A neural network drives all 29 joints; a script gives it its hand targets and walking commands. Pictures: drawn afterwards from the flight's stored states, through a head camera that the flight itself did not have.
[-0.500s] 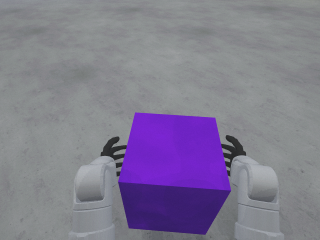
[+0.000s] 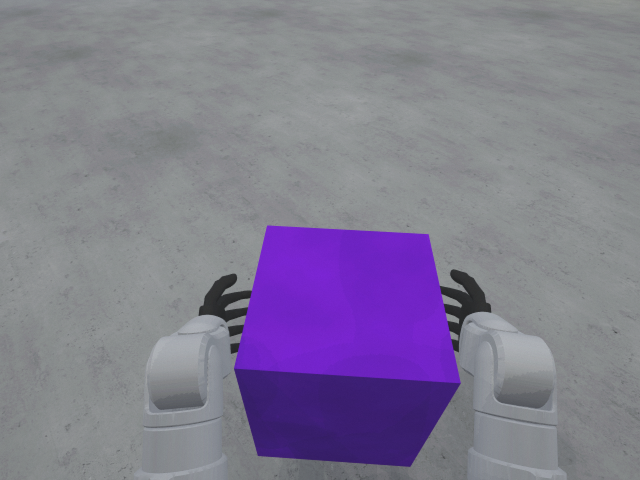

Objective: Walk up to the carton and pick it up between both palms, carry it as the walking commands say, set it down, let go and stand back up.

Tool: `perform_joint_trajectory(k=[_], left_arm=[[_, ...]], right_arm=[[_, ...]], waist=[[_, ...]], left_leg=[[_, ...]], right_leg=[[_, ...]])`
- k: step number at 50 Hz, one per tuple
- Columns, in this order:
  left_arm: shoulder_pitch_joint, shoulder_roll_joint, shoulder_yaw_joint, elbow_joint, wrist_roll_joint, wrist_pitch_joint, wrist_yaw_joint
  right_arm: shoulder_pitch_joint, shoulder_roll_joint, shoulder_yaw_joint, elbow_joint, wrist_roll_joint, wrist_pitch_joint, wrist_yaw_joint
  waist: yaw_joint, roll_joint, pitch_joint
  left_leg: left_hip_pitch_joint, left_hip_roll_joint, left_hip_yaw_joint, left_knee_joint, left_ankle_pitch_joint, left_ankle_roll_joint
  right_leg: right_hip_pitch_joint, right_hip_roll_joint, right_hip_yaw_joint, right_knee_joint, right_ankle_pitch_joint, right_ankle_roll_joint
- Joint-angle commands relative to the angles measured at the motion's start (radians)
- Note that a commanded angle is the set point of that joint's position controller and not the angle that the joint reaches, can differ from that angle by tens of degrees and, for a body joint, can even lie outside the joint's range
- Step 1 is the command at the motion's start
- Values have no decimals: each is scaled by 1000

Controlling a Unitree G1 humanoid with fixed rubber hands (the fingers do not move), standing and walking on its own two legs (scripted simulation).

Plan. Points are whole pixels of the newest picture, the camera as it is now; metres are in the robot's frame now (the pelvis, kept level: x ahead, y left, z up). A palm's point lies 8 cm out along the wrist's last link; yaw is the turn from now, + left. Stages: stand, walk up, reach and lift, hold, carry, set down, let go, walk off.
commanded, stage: carry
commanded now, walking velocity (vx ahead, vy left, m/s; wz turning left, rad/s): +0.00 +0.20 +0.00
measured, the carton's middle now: (340, 348) +0.30 -0.01 +0.02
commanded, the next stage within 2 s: none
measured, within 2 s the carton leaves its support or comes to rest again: neither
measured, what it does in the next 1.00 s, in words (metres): steps to the left: right foot, then left foot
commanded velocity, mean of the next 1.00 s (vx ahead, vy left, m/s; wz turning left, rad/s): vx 0.00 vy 0.20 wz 0.00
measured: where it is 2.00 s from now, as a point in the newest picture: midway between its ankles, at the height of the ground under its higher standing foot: outside the picture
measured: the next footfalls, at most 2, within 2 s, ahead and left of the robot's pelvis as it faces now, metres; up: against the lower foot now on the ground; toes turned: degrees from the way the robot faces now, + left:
right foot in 0.32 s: +0.00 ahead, -0.09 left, +0.00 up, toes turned -8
left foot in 0.50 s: +0.05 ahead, +0.17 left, +0.00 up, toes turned +4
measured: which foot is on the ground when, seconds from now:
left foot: down 0.00-0.34, up 0.36-0.48, down 0.50-0.84, up 0.86-1.00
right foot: down 0.00-0.02, up 0.04-0.30, down 0.32-0.52, up 0.54-0.80, down 0.82-1.00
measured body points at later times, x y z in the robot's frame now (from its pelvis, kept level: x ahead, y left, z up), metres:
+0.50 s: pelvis -0.03 +0.09 +0.00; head -0.05 +0.09 +0.45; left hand +0.26 +0.23 +0.09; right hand +0.25 -0.08 +0.09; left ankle +0.01 +0.17 -0.72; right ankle -0.04 -0.09 -0.72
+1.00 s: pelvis -0.07 +0.19 +0.00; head -0.08 +0.19 +0.45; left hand +0.22 +0.32 +0.09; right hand +0.21 +0.02 +0.09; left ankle -0.03 +0.28 -0.71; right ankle -0.08 +0.01 -0.72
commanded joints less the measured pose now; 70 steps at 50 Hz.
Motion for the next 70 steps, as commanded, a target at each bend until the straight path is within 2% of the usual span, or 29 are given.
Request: perform_joint_trajectory(k=[1,2,5,15,16,18,19,21,24,27,30,38,40,41,42,43,44,46,49,51,52,53,56,64,66,67,68,69,70], left_arm=[[-468,-892,-684,-143,-461,-28,-230],[-528,-894,-696,-168,-475,-28,-229],[-535,-921,-710,-152,-482,-36,-231],[-527,-906,-671,-139,-498,-26,-237],[-517,-903,-665,-135,-497,-26,-240],[-489,-909,-658,-124,-476,-38,-243],[-504,-914,-657,-122,-481,-35,-244],[-503,-918,-663,-123,-490,-23,-243],[-506,-895,-674,-167,-482,-23,-229],[-533,-897,-706,-199,-486,-26,-221],[-532,-913,-708,-165,-482,-29,-225],[-548,-903,-688,-178,-506,-24,-225],[-524,-903,-680,-165,-502,-24,-229],[-517,-900,-674,-168,-502,-25,-232],[-506,-891,-667,-178,-500,-25,-234],[-496,-912,-664,-159,-488,-35,-236],[-489,-913,-654,-142,-485,-29,-238],[-495,-917,-667,-154,-496,-19,-239],[-491,-883,-668,-185,-482,-19,-227],[-464,-874,-683,-184,-471,-22,-223],[-469,-880,-694,-191,-474,-20,-222],[-530,-898,-713,-222,-488,-24,-220],[-528,-906,-715,-200,-486,-31,-223],[-549,-886,-689,-182,-511,-22,-230],[-523,-896,-681,-165,-510,-23,-235],[-513,-893,-677,-165,-513,-23,-239],[-499,-887,-671,-172,-512,-25,-242],[-480,-907,-664,-149,-494,-36,-242],[-495,-914,-656,-152,-499,-33,-245]], right_arm=[[-511,895,791,-109,488,23,259],[-518,897,781,-101,484,19,263],[-511,917,768,-99,473,18,268],[-543,905,792,-131,467,18,248],[-560,895,799,-145,469,19,244],[-613,891,837,-209,477,22,247],[-665,890,846,-227,482,20,245],[-611,883,819,-196,478,22,245],[-538,887,804,-151,483,31,255],[-507,886,773,-122,490,27,267],[-507,902,762,-119,468,28,268],[-533,906,785,-161,475,23,252],[-545,899,796,-180,479,26,247],[-559,890,803,-197,480,27,244],[-562,892,815,-216,484,29,245],[-598,881,840,-250,487,32,245],[-641,887,843,-242,481,30,242],[-576,889,815,-209,475,28,243],[-518,886,812,-172,482,36,251],[-496,877,797,-167,488,37,259],[-470,869,782,-145,485,35,264],[-503,888,774,-156,493,29,268],[-483,900,769,-147,468,28,269],[-515,898,792,-158,468,25,249],[-537,897,809,-182,475,26,242],[-543,888,818,-195,477,27,239],[-548,896,830,-214,482,28,241],[-605,885,851,-264,485,29,240],[-660,885,855,-277,490,25,237]], waist=[[1,104,-260],[-8,293,-233],[-5,94,-203],[12,96,-266],[20,49,-286],[17,-459,-199],[15,-426,-160],[6,-237,-159],[-10,-212,-246],[-10,292,-246],[-7,99,-200],[-5,110,-253],[9,115,-272],[19,69,-289],[26,-159,-298],[12,-502,-224],[10,-418,-163],[0,-203,-139],[-12,-274,-223],[-3,-76,-267],[-9,222,-255],[-9,317,-236],[-11,97,-199],[-7,112,-224],[13,83,-255],[20,25,-276],[24,-221,-277],[11,-502,-179],[11,-402,-142]], left_leg=[[325,213,-308,-333,322,14],[341,314,-390,-336,463,75],[251,243,-288,-365,150,97],[187,196,-198,-347,255,15],[98,148,-137,-328,230,-54],[-184,21,-50,74,-83,-92],[-160,57,-129,235,-111,-54],[-108,50,-122,175,-76,-35],[116,7,-58,-187,76,-24],[368,296,-357,-291,642,79],[254,247,-308,-384,142,65],[251,220,-257,-421,261,20],[220,173,-182,-431,291,-66],[123,120,-102,-410,308,-152],[-38,48,-36,-227,267,-217],[-181,25,-88,142,-82,-157],[-177,74,-178,290,-103,-85],[-124,48,-140,203,-62,-46],[58,-14,-27,-150,38,-32],[277,76,-146,-266,304,-14],[371,268,-331,-283,678,50],[355,294,-344,-286,660,109],[268,237,-299,-350,218,116],[170,234,-281,-406,174,88],[151,182,-198,-380,230,15],[58,129,-133,-343,244,-62],[-97,60,-73,-152,169,-123],[-217,15,-69,99,-94,-93],[-181,65,-163,267,-114,-54]], right_leg=[[-76,-21,-21,78,-29,-5],[-214,76,-102,218,-302,11],[-223,54,-55,409,-222,-14],[107,73,-131,-162,-41,-43],[271,17,-86,-287,27,-51],[266,-396,484,-415,-18,-207],[172,-408,488,-427,31,-258],[170,-291,269,-325,283,-190],[171,-163,92,-110,505,-81],[-188,58,-111,230,-318,21],[-215,45,-70,392,-236,-6],[-28,77,-121,79,-189,-35],[155,85,-163,-199,-80,-47],[347,27,-131,-356,8,-57],[492,-199,156,-463,-95,-110],[320,-476,528,-445,-41,-244],[208,-442,479,-443,34,-275],[182,-283,214,-324,324,-182],[223,-191,90,-149,629,-102],[94,-113,11,28,372,-21],[-128,11,-105,145,-131,28],[-183,53,-100,274,-370,15],[-230,44,-68,429,-241,-3],[-26,66,-105,122,-190,-41],[166,79,-142,-194,-34,-51],[343,8,-82,-324,28,-63],[449,-247,246,-421,-102,-124],[295,-441,517,-443,20,-245],[202,-421,472,-422,98,-284]])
